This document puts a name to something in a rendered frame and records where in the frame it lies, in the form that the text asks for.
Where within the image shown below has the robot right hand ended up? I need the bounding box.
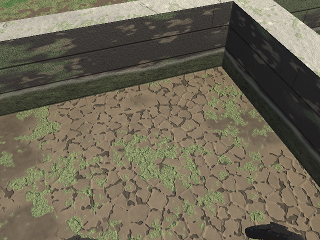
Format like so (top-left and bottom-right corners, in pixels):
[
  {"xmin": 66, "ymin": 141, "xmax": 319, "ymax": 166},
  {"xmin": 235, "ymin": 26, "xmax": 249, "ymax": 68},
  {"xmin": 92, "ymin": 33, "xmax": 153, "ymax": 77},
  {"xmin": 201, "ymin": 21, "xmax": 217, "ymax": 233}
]
[{"xmin": 245, "ymin": 222, "xmax": 307, "ymax": 240}]

